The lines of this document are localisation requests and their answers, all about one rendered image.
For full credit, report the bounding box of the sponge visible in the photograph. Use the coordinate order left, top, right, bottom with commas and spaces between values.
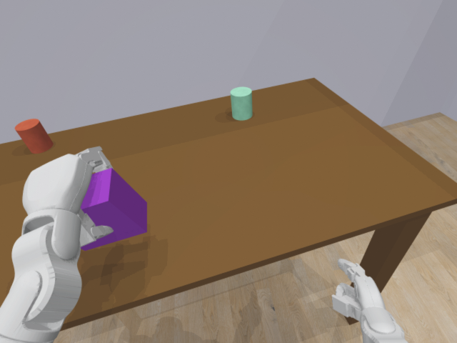
81, 168, 147, 251

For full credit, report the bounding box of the right robot hand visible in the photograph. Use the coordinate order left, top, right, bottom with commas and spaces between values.
332, 259, 386, 322

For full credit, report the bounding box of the left robot hand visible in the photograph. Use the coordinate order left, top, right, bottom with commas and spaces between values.
22, 146, 114, 247

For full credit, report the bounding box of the right robot forearm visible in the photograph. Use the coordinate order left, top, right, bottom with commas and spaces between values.
360, 307, 408, 343

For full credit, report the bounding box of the table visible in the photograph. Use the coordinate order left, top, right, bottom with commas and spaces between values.
0, 78, 457, 331

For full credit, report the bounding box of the left robot forearm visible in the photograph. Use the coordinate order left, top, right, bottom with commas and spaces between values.
0, 209, 82, 343

